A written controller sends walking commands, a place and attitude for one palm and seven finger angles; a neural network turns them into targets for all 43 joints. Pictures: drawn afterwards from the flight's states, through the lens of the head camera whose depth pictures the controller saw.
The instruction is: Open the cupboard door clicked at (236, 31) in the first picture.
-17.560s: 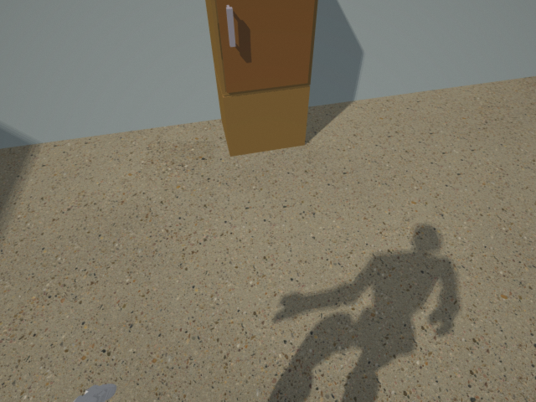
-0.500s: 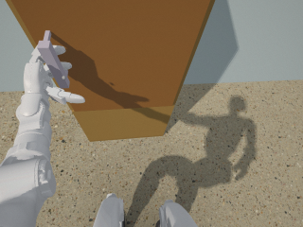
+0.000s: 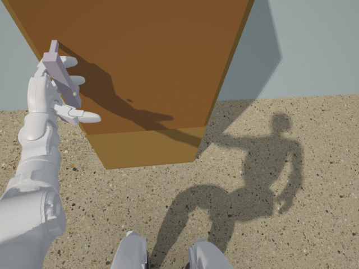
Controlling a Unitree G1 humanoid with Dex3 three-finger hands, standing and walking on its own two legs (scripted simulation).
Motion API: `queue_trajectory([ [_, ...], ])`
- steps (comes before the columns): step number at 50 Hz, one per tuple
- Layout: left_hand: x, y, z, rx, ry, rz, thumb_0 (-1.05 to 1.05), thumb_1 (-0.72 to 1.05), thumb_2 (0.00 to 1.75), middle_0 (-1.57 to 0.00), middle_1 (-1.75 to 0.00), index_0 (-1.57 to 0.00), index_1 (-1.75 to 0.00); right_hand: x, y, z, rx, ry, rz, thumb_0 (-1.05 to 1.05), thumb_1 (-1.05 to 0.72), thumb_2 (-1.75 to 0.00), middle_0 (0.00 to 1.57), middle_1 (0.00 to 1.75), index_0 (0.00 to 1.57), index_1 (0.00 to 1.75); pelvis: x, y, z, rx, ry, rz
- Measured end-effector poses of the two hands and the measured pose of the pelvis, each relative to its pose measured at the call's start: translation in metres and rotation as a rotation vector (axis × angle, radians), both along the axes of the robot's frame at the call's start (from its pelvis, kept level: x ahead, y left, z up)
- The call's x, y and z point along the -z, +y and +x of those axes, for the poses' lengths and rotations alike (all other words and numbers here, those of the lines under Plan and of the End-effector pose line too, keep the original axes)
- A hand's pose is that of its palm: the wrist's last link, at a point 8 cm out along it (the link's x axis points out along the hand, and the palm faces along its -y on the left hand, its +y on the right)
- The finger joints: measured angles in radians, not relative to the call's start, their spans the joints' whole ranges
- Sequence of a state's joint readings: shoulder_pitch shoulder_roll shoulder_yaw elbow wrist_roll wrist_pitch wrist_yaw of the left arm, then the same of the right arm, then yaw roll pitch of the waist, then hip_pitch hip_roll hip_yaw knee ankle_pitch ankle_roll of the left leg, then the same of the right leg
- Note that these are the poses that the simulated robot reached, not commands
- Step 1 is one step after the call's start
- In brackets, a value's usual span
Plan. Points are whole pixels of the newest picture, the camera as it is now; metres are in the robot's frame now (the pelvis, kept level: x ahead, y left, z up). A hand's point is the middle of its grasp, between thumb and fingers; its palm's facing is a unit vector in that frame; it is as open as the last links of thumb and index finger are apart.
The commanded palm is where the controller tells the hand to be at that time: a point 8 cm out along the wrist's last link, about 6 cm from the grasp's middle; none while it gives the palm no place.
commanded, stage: close the thumb around the handle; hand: left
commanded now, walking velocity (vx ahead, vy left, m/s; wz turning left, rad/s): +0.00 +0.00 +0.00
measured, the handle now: (65, 76) +0.53 +0.24 +0.07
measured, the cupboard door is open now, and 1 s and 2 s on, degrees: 0 5 42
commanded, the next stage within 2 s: pull the door open along its arc in 0.58 s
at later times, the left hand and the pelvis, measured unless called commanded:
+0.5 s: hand (74, 96) +0.48 +0.21 +0.06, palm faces +0.06 -1.00 +0.00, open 5.8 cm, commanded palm +0.46 +0.25 +0.06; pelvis +0.00 +0.00 +0.00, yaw +0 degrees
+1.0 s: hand (75, 107) +0.45 +0.20 +0.06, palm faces +0.06 -1.00 +0.00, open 6.0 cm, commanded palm +0.39 +0.25 +0.06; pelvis +0.01 +0.00 +0.01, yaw -1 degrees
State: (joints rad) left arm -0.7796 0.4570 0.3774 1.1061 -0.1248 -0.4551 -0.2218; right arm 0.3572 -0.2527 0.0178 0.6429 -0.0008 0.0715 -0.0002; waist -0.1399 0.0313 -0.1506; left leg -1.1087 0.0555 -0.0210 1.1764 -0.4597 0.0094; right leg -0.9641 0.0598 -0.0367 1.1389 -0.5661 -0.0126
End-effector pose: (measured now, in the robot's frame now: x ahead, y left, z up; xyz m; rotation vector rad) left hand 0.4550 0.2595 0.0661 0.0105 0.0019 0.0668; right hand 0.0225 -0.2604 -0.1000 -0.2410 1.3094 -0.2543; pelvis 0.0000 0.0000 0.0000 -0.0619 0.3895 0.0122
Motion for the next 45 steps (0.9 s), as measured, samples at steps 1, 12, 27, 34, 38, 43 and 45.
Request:
queue_trajectory([
  [1,0.000,0.000,0.000,0.001,0.000,-0.001,-0.01,-0.43,0.33,-0.30,-1.21,-0.28,-1.21,0.000,0.000,0.001,-0.001,0.000,-0.001,0.01,-0.91,-0.90,0.20,0.30,0.20,0.30,0.000,0.000,0.000,0.000,0.000,0.000],
  [12,0.001,0.002,-0.003,0.007,0.000,-0.008,0.00,0.05,0.53,-0.33,-1.26,-0.33,-1.26,-0.002,0.000,0.007,-0.003,-0.019,-0.004,0.01,-0.91,-0.90,0.20,0.30,0.20,0.30,-0.001,0.001,0.001,0.002,-0.004,0.000],
  [27,0.003,0.002,-0.003,0.002,-0.003,-0.011,0.01,0.70,0.81,-0.37,-1.34,-0.37,-1.34,-0.001,0.001,0.001,-0.002,-0.009,-0.013,0.01,-0.91,-0.90,0.20,0.30,0.20,0.30,0.001,0.003,-0.003,0.001,-0.001,-0.003],
  [34,0.003,0.003,0.000,0.003,-0.002,-0.011,0.01,0.69,0.81,-0.36,-1.35,-0.36,-1.35,0.001,0.001,-0.005,-0.001,0.001,-0.016,0.01,-0.91,-0.90,0.20,0.30,0.20,0.30,0.003,0.003,-0.005,0.000,0.002,-0.005],
  [38,0.003,0.003,0.000,0.001,-0.002,-0.010,0.01,0.69,0.81,-0.36,-1.35,-0.36,-1.35,0.001,0.001,-0.007,0.001,0.008,-0.015,0.01,-0.91,-0.90,0.20,0.30,0.20,0.30,0.003,0.003,-0.006,0.001,0.005,-0.004],
  [43,0.003,0.001,-0.006,-0.004,-0.001,-0.009,0.01,0.70,0.79,-0.35,-1.35,-0.35,-1.35,-0.001,0.002,-0.007,0.016,0.001,-0.002,0.01,-0.91,-0.90,0.20,0.30,0.20,0.30,0.000,0.003,-0.003,0.010,0.000,0.001],
  [45,0.003,0.000,-0.012,-0.005,-0.001,-0.009,0.01,0.71,0.78,-0.35,-1.35,-0.35,-1.35,-0.002,0.003,-0.004,0.020,-0.007,0.007,0.01,-0.91,-0.90,0.20,0.30,0.20,0.30,-0.002,0.003,-0.001,0.014,-0.005,0.005],
])
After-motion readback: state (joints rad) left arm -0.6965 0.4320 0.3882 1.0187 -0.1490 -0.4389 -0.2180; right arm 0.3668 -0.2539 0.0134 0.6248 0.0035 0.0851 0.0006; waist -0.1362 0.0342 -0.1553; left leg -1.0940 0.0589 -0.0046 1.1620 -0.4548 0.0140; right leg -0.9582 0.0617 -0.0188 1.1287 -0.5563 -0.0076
